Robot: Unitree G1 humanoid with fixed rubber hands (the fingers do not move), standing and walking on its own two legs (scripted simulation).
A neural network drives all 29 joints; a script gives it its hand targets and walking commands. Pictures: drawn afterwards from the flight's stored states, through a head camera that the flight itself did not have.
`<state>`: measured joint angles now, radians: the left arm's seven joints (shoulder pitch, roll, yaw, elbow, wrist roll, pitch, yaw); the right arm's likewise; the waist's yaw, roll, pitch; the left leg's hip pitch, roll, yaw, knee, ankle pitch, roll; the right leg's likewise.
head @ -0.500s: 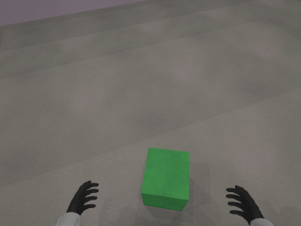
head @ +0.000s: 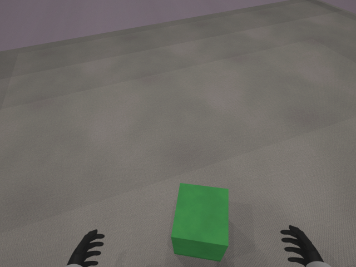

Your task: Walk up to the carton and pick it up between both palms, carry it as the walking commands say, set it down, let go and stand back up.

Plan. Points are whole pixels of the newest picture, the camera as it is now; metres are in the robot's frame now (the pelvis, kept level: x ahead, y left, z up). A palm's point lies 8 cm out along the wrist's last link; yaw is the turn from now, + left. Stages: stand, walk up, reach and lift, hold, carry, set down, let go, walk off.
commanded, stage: stand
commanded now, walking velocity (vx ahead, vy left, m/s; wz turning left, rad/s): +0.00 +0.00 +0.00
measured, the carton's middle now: (200, 222) +0.43 -0.05 -0.62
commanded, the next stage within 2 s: none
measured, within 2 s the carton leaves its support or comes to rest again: neither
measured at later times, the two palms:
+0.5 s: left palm out of the picture +0.13 +0.28 -0.08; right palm (326, 265) +0.15 -0.30 -0.09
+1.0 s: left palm out of the picture +0.09 +0.29 -0.09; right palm out of the picture +0.10 -0.32 -0.09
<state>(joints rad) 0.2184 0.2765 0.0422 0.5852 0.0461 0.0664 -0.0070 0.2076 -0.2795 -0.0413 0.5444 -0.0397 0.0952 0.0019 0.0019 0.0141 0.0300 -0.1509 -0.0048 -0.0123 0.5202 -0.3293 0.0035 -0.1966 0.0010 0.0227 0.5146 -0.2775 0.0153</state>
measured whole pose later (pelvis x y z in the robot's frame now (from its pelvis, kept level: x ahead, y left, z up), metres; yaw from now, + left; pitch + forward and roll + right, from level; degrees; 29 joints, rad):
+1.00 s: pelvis +0.00 -0.02 +0.01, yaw +1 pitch -2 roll +0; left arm 0.15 0.37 0.02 0.95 0.02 0.00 0.01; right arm 0.17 -0.38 -0.01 0.93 -0.03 -0.01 -0.02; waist 0.00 0.02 0.01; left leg -0.09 0.01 -0.04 0.39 -0.25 -0.02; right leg -0.14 0.01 0.00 0.39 -0.22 -0.01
